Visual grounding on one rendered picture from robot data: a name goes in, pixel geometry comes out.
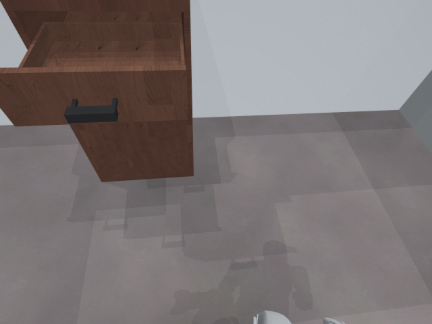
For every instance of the handle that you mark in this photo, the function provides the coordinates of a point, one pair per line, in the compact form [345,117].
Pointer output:
[89,114]

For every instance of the robot right thigh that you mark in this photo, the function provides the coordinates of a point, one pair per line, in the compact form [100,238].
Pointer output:
[270,317]

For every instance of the drawer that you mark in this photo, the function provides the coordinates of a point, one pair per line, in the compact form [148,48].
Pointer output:
[139,63]

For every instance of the cabinet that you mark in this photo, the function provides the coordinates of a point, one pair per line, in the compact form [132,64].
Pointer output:
[122,151]

